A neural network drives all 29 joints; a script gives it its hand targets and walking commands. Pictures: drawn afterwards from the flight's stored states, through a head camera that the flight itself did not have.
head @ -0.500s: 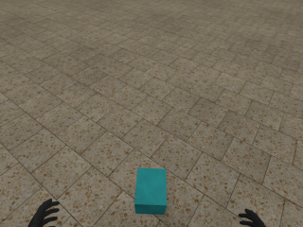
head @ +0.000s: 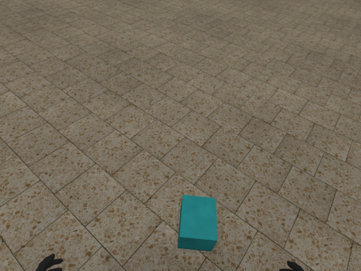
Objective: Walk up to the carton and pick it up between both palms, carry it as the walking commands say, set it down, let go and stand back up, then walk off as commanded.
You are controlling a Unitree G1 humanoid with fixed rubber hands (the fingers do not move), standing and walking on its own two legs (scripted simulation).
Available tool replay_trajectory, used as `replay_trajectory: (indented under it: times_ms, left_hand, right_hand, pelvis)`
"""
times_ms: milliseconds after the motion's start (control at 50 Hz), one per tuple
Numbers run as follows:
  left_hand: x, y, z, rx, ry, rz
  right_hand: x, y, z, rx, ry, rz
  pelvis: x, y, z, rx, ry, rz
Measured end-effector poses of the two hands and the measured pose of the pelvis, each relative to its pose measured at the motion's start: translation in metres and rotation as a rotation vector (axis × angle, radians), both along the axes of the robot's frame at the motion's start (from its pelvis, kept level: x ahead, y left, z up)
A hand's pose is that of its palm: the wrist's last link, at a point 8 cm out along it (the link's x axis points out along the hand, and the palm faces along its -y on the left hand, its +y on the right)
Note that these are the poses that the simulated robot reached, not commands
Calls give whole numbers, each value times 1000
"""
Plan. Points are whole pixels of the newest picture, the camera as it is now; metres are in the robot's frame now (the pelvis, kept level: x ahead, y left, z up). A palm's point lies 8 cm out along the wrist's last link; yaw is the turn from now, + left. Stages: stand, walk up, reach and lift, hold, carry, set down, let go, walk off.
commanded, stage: walk off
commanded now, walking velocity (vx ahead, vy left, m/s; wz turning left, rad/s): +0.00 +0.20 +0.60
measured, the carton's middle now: (196, 222) +0.50 -0.15 -0.68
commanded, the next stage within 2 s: none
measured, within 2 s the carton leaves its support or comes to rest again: neither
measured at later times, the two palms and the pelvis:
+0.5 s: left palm out of the picture +0.03 +0.35 -0.06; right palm out of the picture +0.08 -0.23 -0.12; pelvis -0.04 +0.03 +0.01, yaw +9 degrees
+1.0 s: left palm out of the picture -0.08 +0.43 -0.10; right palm out of the picture +0.12 -0.11 -0.10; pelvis -0.07 +0.12 +0.00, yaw +24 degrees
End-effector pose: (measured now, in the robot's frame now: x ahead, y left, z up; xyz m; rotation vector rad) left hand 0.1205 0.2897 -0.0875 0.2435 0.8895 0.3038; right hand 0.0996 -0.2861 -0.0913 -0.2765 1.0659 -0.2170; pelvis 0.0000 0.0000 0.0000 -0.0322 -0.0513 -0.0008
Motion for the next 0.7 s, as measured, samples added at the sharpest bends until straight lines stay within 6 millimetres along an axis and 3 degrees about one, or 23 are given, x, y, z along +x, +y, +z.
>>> replay_trajectory:
  times_ms: [180, 380, 460, 520, 580, 700]
  left_hand:
    - [-16, 36, 6, 13, 26, 7]
    - [-40, 49, 20, 83, 39, 42]
    - [-69, 54, 27, 117, 50, 102]
    - [-94, 61, 34, 125, 62, 167]
    - [-107, 69, 38, 131, 54, 197]
    - [-139, 95, 25, 96, 66, 263]
  right_hand:
    - [-13, 33, 2, 6, 25, 9]
    - [-42, 47, -23, 69, 79, 13]
    - [-31, 53, -33, 100, 69, 69]
    - [-19, 59, -27, 102, 76, 135]
    - [-11, 63, -23, 93, 75, 182]
    - [2, 101, -23, 84, 88, 263]
  pelvis:
    - [-12, 31, 7, -2, 26, 21]
    - [-27, 36, 4, 29, 31, 73]
    - [-33, 32, 2, 54, 24, 110]
    - [-38, 34, 8, 59, 30, 165]
    - [-41, 40, 10, 60, 35, 191]
    - [-48, 65, 5, 22, 52, 271]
